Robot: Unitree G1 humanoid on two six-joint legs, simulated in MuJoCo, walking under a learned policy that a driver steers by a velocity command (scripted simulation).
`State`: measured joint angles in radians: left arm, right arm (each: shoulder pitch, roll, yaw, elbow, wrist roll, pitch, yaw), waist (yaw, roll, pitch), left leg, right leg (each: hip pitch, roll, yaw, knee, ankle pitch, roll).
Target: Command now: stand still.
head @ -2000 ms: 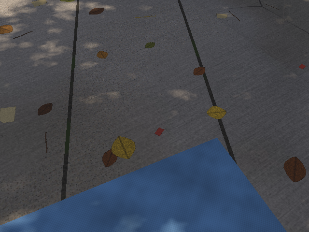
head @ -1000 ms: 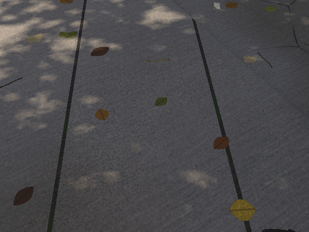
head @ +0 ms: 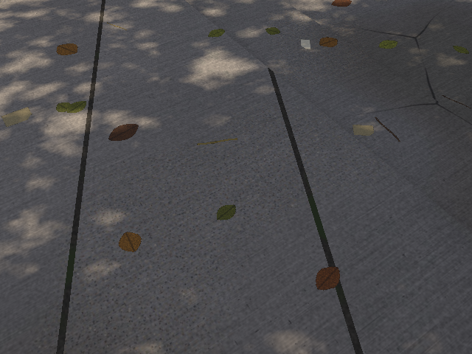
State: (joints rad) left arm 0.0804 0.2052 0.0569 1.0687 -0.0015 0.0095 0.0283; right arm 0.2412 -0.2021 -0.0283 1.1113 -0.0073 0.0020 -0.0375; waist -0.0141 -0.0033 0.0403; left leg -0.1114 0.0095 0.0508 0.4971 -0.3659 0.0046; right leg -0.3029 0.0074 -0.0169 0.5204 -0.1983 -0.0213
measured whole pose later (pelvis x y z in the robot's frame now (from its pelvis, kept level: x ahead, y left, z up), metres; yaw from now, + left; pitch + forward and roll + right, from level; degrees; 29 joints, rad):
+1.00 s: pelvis +0.00 +0.01 +0.00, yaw +0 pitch -1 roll +0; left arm 0.14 0.19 0.04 1.12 -0.01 0.01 0.04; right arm 0.35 -0.16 -0.02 1.10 0.00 -0.02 -0.04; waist 0.00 0.00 0.03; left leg -0.11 0.00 0.06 0.47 -0.35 0.01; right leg -0.30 0.00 0.00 0.50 -0.18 -0.01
